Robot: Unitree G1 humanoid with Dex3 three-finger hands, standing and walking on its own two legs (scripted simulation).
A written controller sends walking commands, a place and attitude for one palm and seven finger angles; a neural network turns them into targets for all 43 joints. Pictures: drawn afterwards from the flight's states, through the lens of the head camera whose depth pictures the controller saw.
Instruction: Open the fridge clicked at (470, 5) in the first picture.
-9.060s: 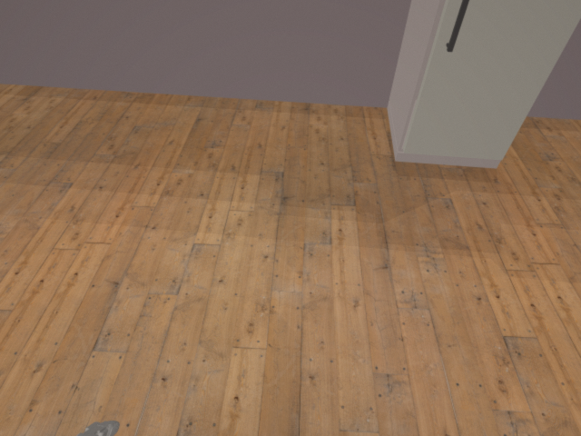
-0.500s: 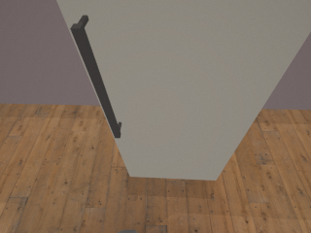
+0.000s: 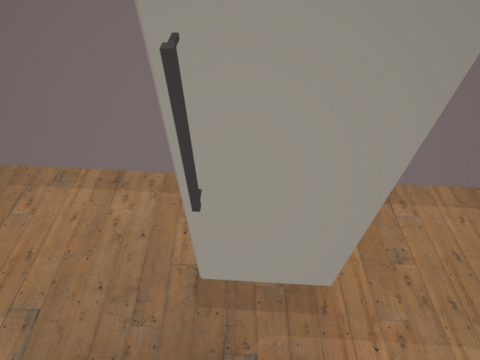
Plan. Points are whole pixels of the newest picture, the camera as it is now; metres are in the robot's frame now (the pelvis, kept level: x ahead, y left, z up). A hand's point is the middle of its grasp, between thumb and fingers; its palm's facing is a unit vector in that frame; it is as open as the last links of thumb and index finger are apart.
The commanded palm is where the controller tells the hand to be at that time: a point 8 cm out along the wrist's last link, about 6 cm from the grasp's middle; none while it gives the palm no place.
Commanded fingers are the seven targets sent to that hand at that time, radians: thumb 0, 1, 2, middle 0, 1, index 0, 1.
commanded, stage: come to a stop and stand still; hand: left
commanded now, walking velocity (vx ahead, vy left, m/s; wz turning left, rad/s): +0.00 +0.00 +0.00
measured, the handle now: (187, 141) +0.49 +0.15 +0.09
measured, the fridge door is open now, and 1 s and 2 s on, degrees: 0 0 0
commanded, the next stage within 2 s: look again from close up in 0.66 s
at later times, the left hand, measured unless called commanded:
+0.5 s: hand out of the picture -0.01 +0.17 -0.17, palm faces +0.04 -0.97 -0.23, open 7.4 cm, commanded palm none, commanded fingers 0.00 0.90 0.90 -0.20 -0.30 -0.20 -0.30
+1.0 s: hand out of the picture -0.04 +0.15 -0.18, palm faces +0.06 -0.98 -0.18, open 7.4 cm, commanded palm none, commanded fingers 0.00 0.90 0.90 -0.20 -0.30 -0.20 -0.30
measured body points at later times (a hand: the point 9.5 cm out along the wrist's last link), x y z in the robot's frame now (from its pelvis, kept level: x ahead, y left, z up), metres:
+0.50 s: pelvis -0.02 -0.01 -0.01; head -0.05 -0.02 +0.44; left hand -0.01 +0.22 -0.15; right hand -0.01 -0.23 -0.17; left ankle -0.02 +0.10 -0.74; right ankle +0.03 -0.14 -0.74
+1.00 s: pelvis -0.03 -0.01 +0.00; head -0.03 -0.02 +0.45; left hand -0.04 +0.20 -0.16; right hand -0.04 -0.23 -0.16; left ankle -0.02 +0.10 -0.74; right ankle +0.03 -0.14 -0.74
